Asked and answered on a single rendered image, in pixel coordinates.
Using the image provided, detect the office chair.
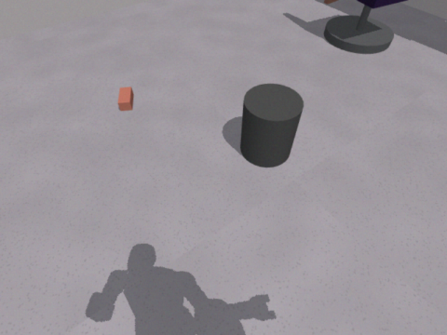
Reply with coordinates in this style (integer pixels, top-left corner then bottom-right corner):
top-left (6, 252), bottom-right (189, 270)
top-left (324, 0), bottom-right (407, 54)

